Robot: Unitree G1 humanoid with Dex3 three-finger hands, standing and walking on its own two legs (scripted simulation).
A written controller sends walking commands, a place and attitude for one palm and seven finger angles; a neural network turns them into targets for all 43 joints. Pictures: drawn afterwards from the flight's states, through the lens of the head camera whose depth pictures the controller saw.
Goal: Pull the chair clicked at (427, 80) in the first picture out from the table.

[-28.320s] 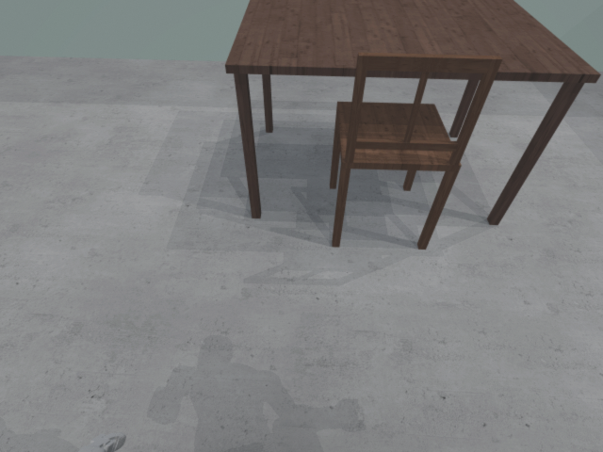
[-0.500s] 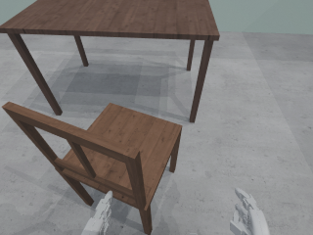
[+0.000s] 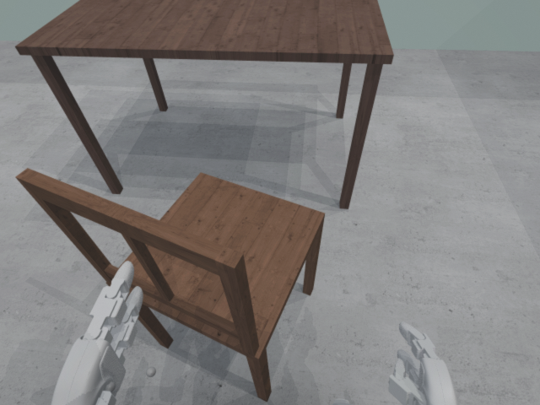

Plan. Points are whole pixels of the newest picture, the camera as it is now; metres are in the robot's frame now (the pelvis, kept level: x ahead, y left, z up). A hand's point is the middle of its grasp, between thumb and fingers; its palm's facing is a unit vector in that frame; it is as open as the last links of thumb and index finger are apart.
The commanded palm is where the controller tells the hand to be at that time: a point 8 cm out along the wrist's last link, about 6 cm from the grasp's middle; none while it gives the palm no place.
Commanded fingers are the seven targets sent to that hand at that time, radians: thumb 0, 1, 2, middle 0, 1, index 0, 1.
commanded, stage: draw the hand back to the body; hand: left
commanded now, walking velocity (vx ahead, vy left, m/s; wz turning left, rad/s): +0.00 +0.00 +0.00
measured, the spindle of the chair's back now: (151, 267) +0.35 +0.24 -0.03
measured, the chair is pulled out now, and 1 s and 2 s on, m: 0.59 0.59 0.59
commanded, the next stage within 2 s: step back with the hand held close in 1.08 s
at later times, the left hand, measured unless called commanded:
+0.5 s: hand (47, 293) +0.19 +0.22 +0.20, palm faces +0.37 -0.82 -0.43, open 12.3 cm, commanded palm +0.15 +0.27 +0.21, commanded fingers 0.00 0.57 0.74 -0.16 -0.23 -0.16 -0.23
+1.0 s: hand (13, 261) +0.21 +0.25 +0.22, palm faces +0.42 -0.81 -0.41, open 7.5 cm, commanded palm +0.16 +0.29 +0.25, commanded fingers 0.00 0.90 0.90 -0.20 -0.30 -0.20 -0.30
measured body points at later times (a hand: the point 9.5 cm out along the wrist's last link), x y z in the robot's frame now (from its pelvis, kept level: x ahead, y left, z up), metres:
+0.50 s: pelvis +0.02 -0.01 +0.06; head +0.00 -0.04 +0.50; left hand +0.17 +0.26 +0.22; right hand +0.20 -0.23 -0.03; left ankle -0.02 +0.11 -0.67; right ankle +0.03 -0.12 -0.67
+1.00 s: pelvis +0.02 +0.00 +0.07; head +0.00 -0.03 +0.52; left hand +0.18 +0.29 +0.25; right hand +0.19 -0.24 -0.02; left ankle -0.02 +0.11 -0.67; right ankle +0.03 -0.12 -0.67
